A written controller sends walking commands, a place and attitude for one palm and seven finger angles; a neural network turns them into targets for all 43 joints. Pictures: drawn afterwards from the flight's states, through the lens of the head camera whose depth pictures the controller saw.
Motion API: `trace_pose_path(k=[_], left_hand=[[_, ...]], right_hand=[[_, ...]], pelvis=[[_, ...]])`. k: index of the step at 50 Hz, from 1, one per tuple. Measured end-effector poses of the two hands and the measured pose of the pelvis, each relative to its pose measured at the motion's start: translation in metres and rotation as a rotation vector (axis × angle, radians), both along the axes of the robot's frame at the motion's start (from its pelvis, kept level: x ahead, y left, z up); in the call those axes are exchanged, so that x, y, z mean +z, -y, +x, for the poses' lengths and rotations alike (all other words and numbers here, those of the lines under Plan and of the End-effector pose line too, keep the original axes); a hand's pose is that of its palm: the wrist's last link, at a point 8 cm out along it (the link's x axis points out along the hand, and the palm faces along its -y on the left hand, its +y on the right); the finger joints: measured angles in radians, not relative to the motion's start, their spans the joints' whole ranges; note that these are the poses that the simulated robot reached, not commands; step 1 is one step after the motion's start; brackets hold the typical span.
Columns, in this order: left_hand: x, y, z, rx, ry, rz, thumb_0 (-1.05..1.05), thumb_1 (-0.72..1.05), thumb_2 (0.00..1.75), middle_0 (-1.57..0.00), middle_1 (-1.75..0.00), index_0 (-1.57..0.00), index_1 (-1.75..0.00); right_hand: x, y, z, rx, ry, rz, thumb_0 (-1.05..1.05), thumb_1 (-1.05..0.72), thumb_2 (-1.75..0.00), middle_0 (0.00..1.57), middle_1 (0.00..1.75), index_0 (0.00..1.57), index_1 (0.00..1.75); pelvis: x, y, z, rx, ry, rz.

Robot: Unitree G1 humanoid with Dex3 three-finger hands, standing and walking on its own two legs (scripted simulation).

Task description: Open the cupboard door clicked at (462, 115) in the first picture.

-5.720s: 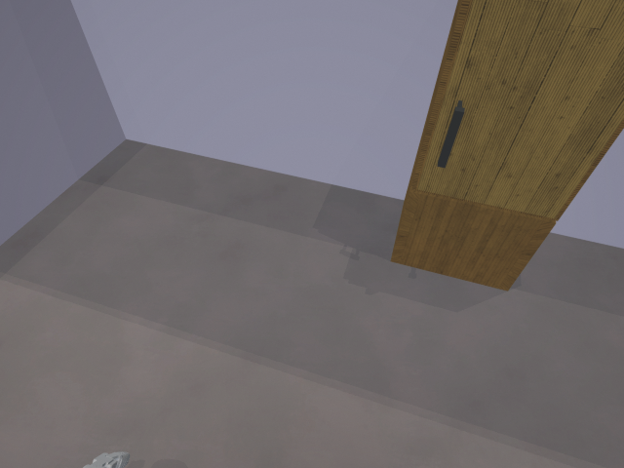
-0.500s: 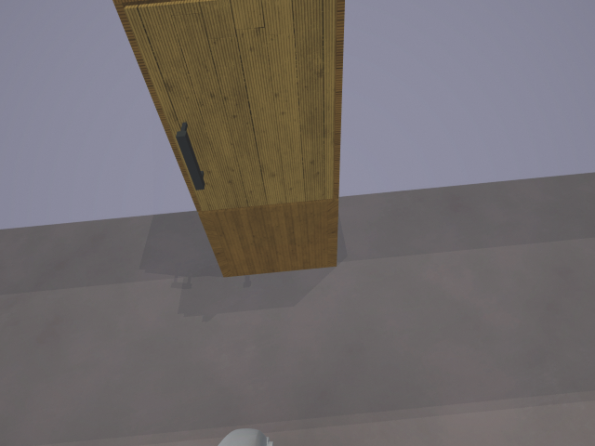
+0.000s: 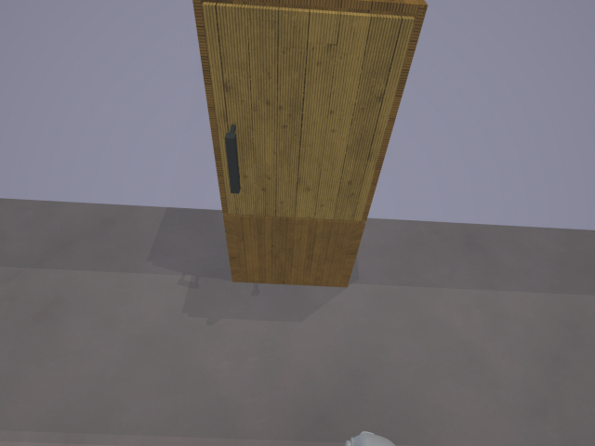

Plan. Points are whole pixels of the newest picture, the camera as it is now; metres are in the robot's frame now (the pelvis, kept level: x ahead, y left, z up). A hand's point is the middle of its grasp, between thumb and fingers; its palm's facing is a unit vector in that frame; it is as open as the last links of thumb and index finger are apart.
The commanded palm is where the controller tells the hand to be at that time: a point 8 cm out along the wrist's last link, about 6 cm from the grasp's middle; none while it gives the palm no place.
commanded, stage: take the last steps up to it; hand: left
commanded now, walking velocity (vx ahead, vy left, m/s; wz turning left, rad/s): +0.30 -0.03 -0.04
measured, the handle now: (234, 159) +0.80 +0.23 -0.11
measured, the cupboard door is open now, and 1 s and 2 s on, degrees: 0 0 0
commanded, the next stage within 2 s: come to a stop and stand still in 0.54 s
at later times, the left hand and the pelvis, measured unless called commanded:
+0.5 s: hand (228, 421) +0.19 +0.12 -0.17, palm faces +0.03 -0.98 -0.21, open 7.2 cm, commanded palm none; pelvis +0.16 -0.06 +0.00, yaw +0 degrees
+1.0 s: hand (205, 395) +0.24 +0.17 -0.19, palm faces +0.03 -0.98 -0.19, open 7.3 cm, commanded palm none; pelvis +0.22 -0.02 +0.00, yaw -1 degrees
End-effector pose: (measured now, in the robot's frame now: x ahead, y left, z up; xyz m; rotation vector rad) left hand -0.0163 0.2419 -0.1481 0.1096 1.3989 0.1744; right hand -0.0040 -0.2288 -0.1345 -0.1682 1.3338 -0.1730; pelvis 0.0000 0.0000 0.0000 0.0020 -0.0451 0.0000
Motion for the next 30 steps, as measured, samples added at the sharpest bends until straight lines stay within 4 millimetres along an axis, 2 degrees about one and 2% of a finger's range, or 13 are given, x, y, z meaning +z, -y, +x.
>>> trace_pose_path(k=[4,8,11,13,16,22,26,30], left_hand=[[0.001,0.010,0.055,-0.041,0.050,0.003,0.00,0.91,0.90,-0.20,-0.30,-0.20,-0.30],[0.002,0.030,0.123,-0.106,0.109,0.011,0.00,0.91,0.90,-0.20,-0.30,-0.20,-0.30],[-0.003,0.048,0.175,-0.143,0.182,0.025,0.00,0.91,0.90,-0.20,-0.30,-0.20,-0.30],[-0.003,0.059,0.198,-0.143,0.236,0.034,0.00,0.91,0.90,-0.20,-0.30,-0.20,-0.30],[0.002,0.071,0.210,-0.109,0.257,0.030,0.00,0.91,0.89,-0.20,-0.30,-0.20,-0.30],[0.014,0.071,0.208,-0.064,0.191,0.056,-0.01,0.95,0.89,-0.20,-0.30,-0.21,-0.30],[0.010,0.073,0.200,-0.045,0.117,0.026,-0.01,0.94,0.89,-0.20,-0.30,-0.20,-0.30],[0.001,0.074,0.192,-0.001,0.052,-0.020,0.00,0.93,0.89,-0.20,-0.30,-0.20,-0.30]], right_hand=[[-0.008,-0.001,-0.023,-0.055,-0.110,0.029,0.01,-0.92,-0.90,0.20,0.30,0.20,0.30],[-0.017,0.003,-0.036,-0.114,-0.210,0.062,0.01,-0.91,-0.90,0.20,0.30,0.20,0.30],[-0.028,0.012,-0.036,-0.142,-0.280,0.089,0.01,-0.91,-0.90,0.20,0.30,0.20,0.30],[-0.033,0.021,-0.025,-0.143,-0.307,0.101,0.01,-0.91,-0.90,0.20,0.30,0.20,0.30],[-0.031,0.038,0.013,-0.123,-0.267,0.091,0.01,-0.91,-0.90,0.20,0.30,0.20,0.30],[-0.020,0.062,0.126,-0.062,-0.058,0.054,0.01,-0.91,-0.90,0.20,0.30,0.20,0.30],[-0.011,0.060,0.192,-0.025,0.049,0.047,0.01,-0.91,-0.90,0.20,0.30,0.20,0.30],[-0.004,0.050,0.245,0.027,0.101,0.031,0.01,-0.92,-0.90,0.20,0.30,0.20,0.30]], pelvis=[[-0.003,0.007,0.022,-0.010,-0.006,0.012],[-0.010,0.022,0.050,-0.023,-0.014,0.019],[-0.022,0.039,0.076,-0.025,-0.019,0.018],[-0.026,0.048,0.088,-0.019,-0.013,0.012],[-0.020,0.057,0.105,-0.006,0.002,0.008],[-0.004,0.062,0.140,0.002,-0.007,-0.004],[-0.001,0.058,0.163,0.005,-0.017,-0.015],[-0.002,0.047,0.187,0.010,-0.022,-0.030]])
